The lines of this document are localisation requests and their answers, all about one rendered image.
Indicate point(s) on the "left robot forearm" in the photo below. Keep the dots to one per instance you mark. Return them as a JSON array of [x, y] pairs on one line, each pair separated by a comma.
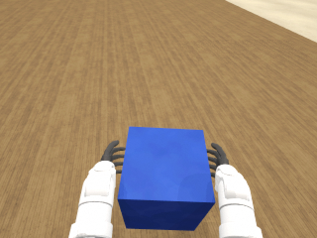
[[93, 219]]

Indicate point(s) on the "right robot forearm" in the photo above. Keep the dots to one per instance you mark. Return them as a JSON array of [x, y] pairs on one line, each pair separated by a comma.
[[237, 214]]

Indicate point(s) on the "carton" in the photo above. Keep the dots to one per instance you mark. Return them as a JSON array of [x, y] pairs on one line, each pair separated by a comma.
[[165, 181]]

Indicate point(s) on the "right robot hand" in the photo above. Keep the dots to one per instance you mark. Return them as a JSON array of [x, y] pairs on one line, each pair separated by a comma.
[[220, 155]]

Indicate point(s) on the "left robot hand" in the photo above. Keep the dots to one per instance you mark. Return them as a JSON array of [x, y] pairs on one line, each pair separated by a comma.
[[108, 155]]

